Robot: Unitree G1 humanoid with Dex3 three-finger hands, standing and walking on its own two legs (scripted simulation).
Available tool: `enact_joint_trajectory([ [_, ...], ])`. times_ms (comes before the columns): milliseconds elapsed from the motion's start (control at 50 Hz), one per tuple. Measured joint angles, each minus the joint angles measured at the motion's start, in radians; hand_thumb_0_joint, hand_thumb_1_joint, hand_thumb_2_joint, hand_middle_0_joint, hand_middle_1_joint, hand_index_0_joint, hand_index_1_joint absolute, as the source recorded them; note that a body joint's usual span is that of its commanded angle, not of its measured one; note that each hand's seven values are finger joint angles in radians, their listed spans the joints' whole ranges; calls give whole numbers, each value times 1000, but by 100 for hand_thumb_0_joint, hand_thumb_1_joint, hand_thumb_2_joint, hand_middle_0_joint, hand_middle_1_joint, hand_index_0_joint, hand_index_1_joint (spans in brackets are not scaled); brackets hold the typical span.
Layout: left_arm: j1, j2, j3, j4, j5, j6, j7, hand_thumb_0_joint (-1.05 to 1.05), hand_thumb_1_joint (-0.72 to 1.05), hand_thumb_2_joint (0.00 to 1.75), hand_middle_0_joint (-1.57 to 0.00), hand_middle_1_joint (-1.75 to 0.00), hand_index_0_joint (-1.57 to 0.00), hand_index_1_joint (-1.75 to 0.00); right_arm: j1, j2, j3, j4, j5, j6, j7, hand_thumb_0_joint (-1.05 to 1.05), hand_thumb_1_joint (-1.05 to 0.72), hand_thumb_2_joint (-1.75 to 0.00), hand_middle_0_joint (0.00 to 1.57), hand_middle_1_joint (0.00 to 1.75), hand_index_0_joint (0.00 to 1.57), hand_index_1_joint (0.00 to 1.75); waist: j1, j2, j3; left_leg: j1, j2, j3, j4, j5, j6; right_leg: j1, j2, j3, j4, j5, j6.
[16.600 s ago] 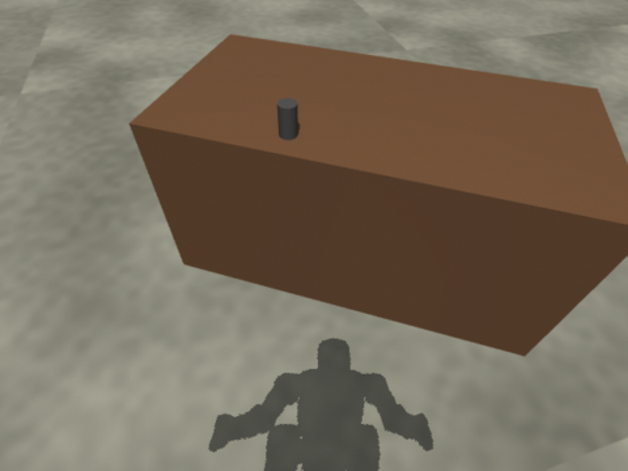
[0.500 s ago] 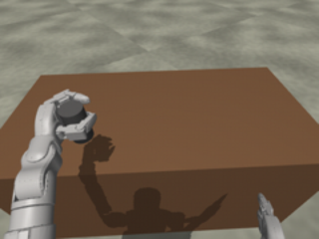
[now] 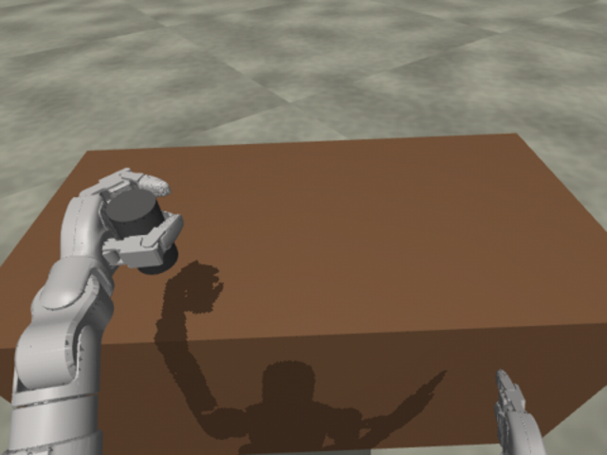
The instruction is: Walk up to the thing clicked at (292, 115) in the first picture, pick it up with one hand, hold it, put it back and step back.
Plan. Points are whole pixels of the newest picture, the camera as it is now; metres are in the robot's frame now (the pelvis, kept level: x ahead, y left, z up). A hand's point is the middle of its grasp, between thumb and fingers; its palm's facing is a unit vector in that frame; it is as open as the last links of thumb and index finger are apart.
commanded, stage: hold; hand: left
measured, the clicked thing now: (145, 233) +0.33 +0.19 +0.18
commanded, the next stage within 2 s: none
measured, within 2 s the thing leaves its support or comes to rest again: neither
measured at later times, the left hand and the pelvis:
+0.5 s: hand (143, 222) +0.33 +0.18 +0.20, palm faces +0.13 -0.99 +0.00, open 6.9 cm; pelvis +0.00 +0.00 +0.00, yaw +0 degrees
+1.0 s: hand (144, 230) +0.32 +0.18 +0.19, palm faces +0.12 -0.99 +0.00, open 6.9 cm; pelvis +0.00 +0.00 +0.00, yaw +0 degrees
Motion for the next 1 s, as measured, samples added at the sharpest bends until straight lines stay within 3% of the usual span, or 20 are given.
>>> enact_joint_trajectory([
  [480,-10,12,21,-20,-6,36,-13,-4,-2,110,-88,-106,-91,-109,-23,-2,-5,55,-2,-15,-7,-2,54,-6,5,5,5,5,1,-2,-4,9,-2,-7,-20,11,-3,9,-2,-8,-13,6,-4],
  [600,-1,4,9,-16,-7,48,-22,-4,-2,110,-88,-106,-90,-109,-18,-2,0,52,1,-14,0,-2,54,-6,5,5,5,5,4,0,2,10,-4,-6,-23,15,-1,10,-3,-7,-16,9,-2],
  [800,3,4,14,-45,-1,31,1,-4,-2,110,-88,-107,-90,-109,-23,2,-4,60,-3,-26,-6,-2,54,-6,5,5,5,5,0,-1,8,10,-1,-7,-24,19,-3,11,0,-8,-19,14,-3],
  [1000,12,11,16,-20,-18,45,-34,-4,-2,110,-88,-107,-90,-109,-32,4,6,78,0,-23,2,-2,54,-6,5,5,5,5,7,7,2,10,-1,-7,-30,21,-3,11,-1,-8,-25,16,-4],
])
